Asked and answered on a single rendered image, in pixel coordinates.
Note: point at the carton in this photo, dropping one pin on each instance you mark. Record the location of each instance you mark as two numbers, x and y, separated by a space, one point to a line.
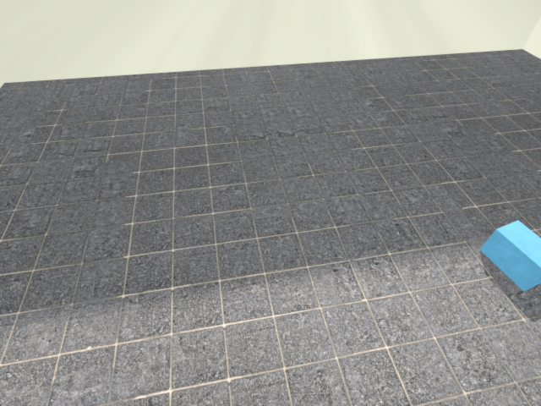
516 250

